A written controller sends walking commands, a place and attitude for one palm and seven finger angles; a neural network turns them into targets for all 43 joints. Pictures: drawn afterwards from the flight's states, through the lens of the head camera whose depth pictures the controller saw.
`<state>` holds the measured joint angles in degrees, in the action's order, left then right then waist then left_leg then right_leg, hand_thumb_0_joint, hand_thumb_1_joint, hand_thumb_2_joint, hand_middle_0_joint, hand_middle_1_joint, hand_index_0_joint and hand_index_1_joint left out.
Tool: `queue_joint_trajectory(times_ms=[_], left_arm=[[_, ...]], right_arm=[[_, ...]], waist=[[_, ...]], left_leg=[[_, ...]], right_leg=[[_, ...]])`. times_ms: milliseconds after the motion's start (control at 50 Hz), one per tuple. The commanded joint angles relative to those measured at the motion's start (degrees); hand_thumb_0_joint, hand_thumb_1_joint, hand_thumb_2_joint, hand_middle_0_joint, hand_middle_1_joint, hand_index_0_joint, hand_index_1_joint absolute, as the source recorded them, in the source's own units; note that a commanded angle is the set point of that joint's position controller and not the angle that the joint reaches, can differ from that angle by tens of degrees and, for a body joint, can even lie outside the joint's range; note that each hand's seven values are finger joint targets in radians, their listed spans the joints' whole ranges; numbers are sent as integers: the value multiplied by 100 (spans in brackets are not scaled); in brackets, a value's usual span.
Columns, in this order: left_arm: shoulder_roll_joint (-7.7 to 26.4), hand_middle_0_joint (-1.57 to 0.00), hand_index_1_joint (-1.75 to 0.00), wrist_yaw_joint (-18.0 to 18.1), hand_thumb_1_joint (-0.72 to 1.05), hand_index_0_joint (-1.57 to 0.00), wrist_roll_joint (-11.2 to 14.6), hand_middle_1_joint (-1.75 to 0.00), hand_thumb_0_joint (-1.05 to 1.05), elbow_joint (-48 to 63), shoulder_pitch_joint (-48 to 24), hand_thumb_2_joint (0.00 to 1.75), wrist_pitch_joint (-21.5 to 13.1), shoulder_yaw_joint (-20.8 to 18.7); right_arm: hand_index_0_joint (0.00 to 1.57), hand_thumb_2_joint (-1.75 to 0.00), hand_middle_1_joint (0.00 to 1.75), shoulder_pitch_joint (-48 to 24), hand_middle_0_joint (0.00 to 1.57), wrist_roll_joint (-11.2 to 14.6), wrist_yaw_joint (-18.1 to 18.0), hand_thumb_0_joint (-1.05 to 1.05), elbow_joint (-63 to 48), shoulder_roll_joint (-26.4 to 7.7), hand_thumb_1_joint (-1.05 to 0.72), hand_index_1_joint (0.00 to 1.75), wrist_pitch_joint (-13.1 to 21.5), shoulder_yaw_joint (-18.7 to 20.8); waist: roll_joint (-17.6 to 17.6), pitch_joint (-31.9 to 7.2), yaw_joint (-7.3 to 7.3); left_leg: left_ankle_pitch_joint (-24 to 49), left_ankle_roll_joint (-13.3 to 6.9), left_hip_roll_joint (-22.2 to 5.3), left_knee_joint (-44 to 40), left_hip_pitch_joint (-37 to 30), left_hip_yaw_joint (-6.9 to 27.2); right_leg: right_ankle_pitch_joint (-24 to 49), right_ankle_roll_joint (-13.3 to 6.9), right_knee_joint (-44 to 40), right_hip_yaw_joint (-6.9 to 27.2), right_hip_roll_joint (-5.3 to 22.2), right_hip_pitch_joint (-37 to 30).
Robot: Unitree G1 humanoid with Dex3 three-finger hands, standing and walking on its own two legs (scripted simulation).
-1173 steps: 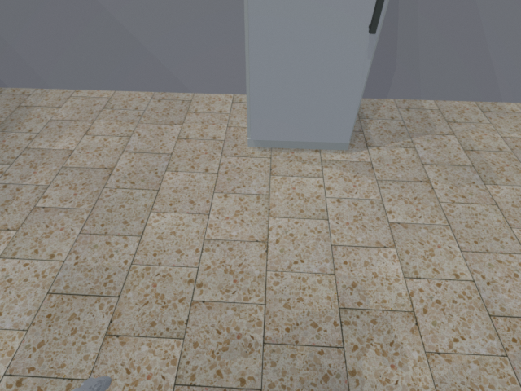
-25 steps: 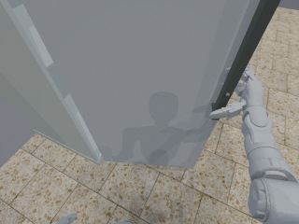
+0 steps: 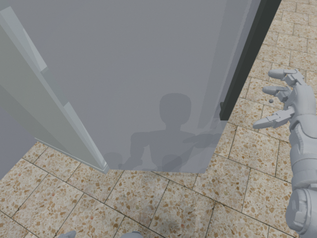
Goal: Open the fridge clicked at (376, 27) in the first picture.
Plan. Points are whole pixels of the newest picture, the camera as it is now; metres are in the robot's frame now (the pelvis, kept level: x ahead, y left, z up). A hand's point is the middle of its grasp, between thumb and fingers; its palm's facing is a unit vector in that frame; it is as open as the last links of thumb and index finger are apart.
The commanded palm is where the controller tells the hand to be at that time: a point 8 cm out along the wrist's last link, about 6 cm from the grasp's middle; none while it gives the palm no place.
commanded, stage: slip the hand off the handle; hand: right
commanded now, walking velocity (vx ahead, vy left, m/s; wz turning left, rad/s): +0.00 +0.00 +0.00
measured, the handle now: (248, 44) +0.51 -0.14 +0.22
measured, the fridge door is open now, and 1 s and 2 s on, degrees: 68 68 68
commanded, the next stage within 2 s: draw the hand back to the body in 0.76 s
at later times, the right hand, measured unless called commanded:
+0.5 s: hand (272, 122) +0.39 -0.22 +0.10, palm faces +0.06 +0.99 -0.12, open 14.7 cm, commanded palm +0.35 -0.26 +0.12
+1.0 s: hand (282, 141) +0.32 -0.21 +0.13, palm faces +0.12 +0.99 +0.05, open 14.7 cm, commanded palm +0.28 -0.26 +0.13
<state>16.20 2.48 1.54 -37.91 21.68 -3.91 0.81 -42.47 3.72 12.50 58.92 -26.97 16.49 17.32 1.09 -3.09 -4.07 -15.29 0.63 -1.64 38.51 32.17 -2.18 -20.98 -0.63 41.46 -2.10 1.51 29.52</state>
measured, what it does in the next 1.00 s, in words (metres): stands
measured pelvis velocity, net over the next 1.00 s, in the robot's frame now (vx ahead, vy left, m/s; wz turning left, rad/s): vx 0.00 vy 0.02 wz -0.03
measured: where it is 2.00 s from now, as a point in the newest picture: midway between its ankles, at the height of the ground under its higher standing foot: outside the picture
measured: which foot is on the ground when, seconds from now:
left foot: down 0.00-1.00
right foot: down 0.00-1.00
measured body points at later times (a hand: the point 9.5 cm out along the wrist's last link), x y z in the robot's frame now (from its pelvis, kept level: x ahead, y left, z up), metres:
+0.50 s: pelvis +0.01 +0.00 +0.00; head +0.04 -0.01 +0.45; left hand +0.14 +0.24 -0.09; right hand +0.38 -0.27 +0.11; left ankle +0.04 +0.13 -0.72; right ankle -0.01 -0.11 -0.72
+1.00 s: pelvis +0.00 +0.02 +0.01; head +0.00 +0.02 +0.46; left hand +0.18 +0.25 -0.07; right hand +0.31 -0.26 +0.12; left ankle +0.04 +0.13 -0.72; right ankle -0.01 -0.11 -0.72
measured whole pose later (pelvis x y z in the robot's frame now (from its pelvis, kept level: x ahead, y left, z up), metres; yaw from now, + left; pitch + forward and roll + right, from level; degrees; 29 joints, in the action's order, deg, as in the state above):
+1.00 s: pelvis +0.00 +0.02 +0.01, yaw -2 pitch +2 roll +0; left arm 14.9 5.6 2.4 -35.6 14.0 -10.4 3.2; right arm -11.4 16.5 13.7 19.5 -16.3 4.5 15.5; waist -1.0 -3.0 2.1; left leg -16.7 -0.7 -1.4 37.2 22.1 -4.5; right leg -20.7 1.0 38.5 0.3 1.7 19.6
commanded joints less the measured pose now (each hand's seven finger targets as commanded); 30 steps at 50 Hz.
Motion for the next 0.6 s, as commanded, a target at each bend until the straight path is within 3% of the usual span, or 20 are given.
queue_joint_trajectory(times_ms=[0, 40, 60, 80, 140, 160, 220, 240, 260, 300, 340, 360, 400, 440, 460, 560, 580], left_arm=[[943, -20, -30, 61, 90, -20, 32, -30, 0, 561, 301, 90, -157, -333], [960, -20, -30, 78, 90, -20, 21, -30, 0, 570, 322, 90, -143, -339], [925, -20, -30, 67, 90, -20, 32, -30, 0, 620, 305, 90, -135, -324], [907, -20, -30, 46, 90, -20, 39, -30, 0, 682, 264, 90, -148, -337], [906, -20, -30, -16, 90, -20, 43, -30, 0, 818, 236, 90, -166, -384], [892, -20, -30, -41, 90, -20, 57, -30, 0, 848, 192, 90, -157, -388], [896, -20, -30, -43, 90, -20, 78, -30, 0, 1022, 44, 90, -166, -380], [876, -20, -30, -52, 90, -20, 69, -30, 0, 1011, -5, 90, -168, -375], [818, -20, -30, -66, 90, -20, 73, -30, 0, 1053, -61, 90, -184, -364], [800, -20, -30, -63, 90, -20, 64, -30, 0, 1087, -137, 90, -202, -352], [781, -20, -30, -33, 90, -20, 63, -30, 0, 1096, -235, 90, -238, -338], [737, -20, -30, -27, 90, -20, 66, -30, 0, 1107, -312, 90, -270, -308], [723, -20, -30, -1, 90, -20, 68, -30, 0, 1129, -411, 90, -327, -301], [723, -20, -30, 29, 90, -20, 73, -30, 0, 1120, -480, 90, -369, -294], [673, -20, -30, 25, 90, -20, 79, -30, 0, 1163, -574, 90, -396, -266], [666, -20, -30, 71, 90, -20, 112, -30, 0, 1200, -763, 90, -471, -232], [658, -20, -30, 75, 90, -20, 110, -30, 0, 1220, -818, 90, -496, -219]], right_arm=[[25, -20, 115, -2636, 25, 106, 140, 0, -1269, -1408, 55, 115, 362, 224], [25, -20, 115, -2677, 25, 119, 190, 0, -1339, -1721, 55, 115, 375, 450], [25, -20, 115, -2370, 25, 139, 241, 0, -1238, -1436, 55, 115, 335, 271], [25, -20, 115, -2210, 25, 187, 292, 0, -1436, -1209, 55, 115, 324, 129], [25, -20, 115, -1608, 25, 332, 307, 0, -2135, -1030, 55, 115, 254, 101], [25, -20, 115, -1354, 25, 389, 291, 0, -2130, -865, 55, 115, 159, 48], [25, -20, 115, -902, 25, 471, 154, 0, -2592, -966, 55, 115, 0, 220], [25, -20, 115, -1019, 25, 409, 94, 0, -2948, -1066, 55, 115, -17, 266], [25, -20, 115, -705, 25, 410, 56, 0, -3031, -809, 55, 115, -78, 130], [25, -20, 115, -606, 25, 361, -56, 0, -3472, -865, 55, 115, -123, 151], [25, -20, 115, -581, 25, 367, -141, 0, -3790, -933, 55, 115, -137, 207], [25, -20, 115, -452, 25, 381, -154, 0, -3829, -713, 55, 115, -159, 52], [25, -20, 115, -251, 25, 407, -166, 0, -4124, -639, 55, 115, -189, 1], [25, -20, 115, 47, 25, 437, -184, 0, -4247, -803, 55, 115, -234, 191], [25, -20, 115, 240, 25, 448, -141, 0, -4367, -457, 55, 115, -278, -108], [25, -20, 115, 633, 25, 531, -69, 0, -4542, -302, 55, 115, -548, -199], [25, -20, 115, 699, 25, 546, -60, 0, -4675, -293, 55, 115, -575, -202]], waist=[[-555, -1968, -67], [-577, -2147, -26], [-529, -2055, 6], [-699, -2058, 46], [-722, -2369, 168], [-670, -2158, 178], [-264, -1942, 256], [-453, -2053, 278], [-503, -1955, 298], [-543, -1955, 309], [-545, -1916, 283], [-506, -1739, 281], [-558, -1828, 307], [-422, -1812, 347], [-587, -1756, 354], [-249, -1426, 360], [-367, -1419, 389]], left_leg=[[1096, -244, 220, -303, -856, 64], [1168, -235, 219, -272, -949, 84], [1204, -253, 225, -254, -938, 56], [1234, -263, 229, -242, -888, 32], [1441, -259, 263, -177, -913, -27], [1390, -251, 270, -196, -869, -42], [1377, -251, 281, -235, -1156, -61], [1441, -246, 257, -212, -1203, -34], [1452, -242, 257, -222, -1180, -39], [1445, -239, 257, -222, -1251, -44], [1357, -231, 262, -262, -1270, -37], [1279, -237, 262, -284, -1270, -46], [1287, -239, 256, -281, -1344, -56], [1406, -234, 250, -312, -1475, -36], [1412, -229, 232, -306, -1462, -46], [1317, -212, 202, -406, -1526, -61], [1275, -217, 188, -420, -1530, -57]], right_leg=[[1382, -42, -580, 264, -118, -841], [1476, -43, -538, 263, -114, -836], [1542, -36, -551, 267, -117, -838], [1671, -10, -556, 264, -99, -936], [2466, 54, -497, 351, -12, -1338], [2381, 61, -512, 338, -7, -1261], [2130, -15, -586, 280, -40, -950], [2154, 14, -610, 297, -35, -1002], [2189, 10, -617, 279, -29, -1058], [2160, 21, -645, 283, -35, -1067], [1974, 15, -665, 278, -32, -1084], [1829, 12, -703, 282, -46, -1054], [1811, 20, -726, 282, -47, -1134], [1863, -4, -717, 259, -56, -1124], [1880, 7, -738, 234, -69, -1152], [1549, -23, -802, 225, -108, -1007], [1483, -20, -813, 220, -123, -1025]])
